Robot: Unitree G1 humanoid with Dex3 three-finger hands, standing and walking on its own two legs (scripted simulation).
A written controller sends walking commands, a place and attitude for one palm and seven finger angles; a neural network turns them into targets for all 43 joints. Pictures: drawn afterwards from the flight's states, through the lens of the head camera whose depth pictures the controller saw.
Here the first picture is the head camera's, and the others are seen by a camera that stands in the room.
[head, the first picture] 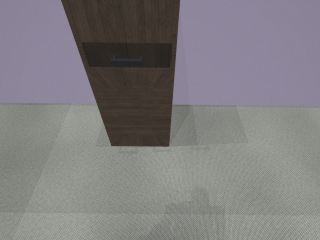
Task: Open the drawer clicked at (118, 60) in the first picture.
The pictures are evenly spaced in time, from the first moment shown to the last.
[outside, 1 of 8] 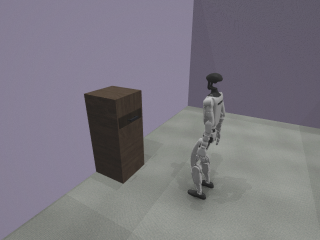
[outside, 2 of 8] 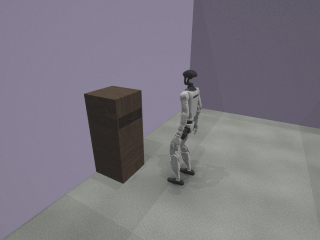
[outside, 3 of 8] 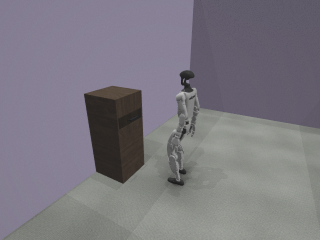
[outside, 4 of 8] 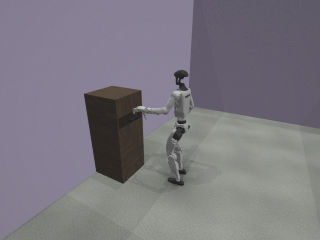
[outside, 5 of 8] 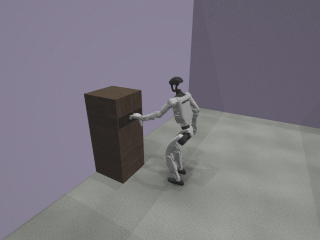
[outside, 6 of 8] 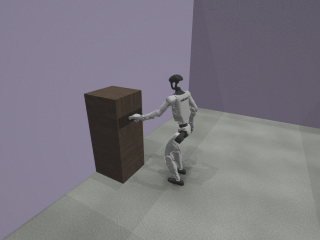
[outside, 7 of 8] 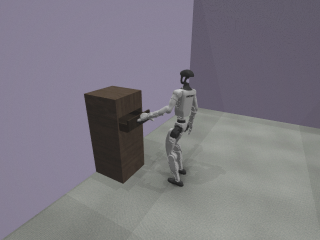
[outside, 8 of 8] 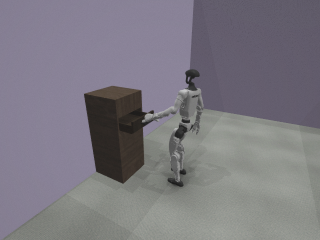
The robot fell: no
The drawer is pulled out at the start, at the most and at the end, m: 0.00 0.18 0.18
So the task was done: yes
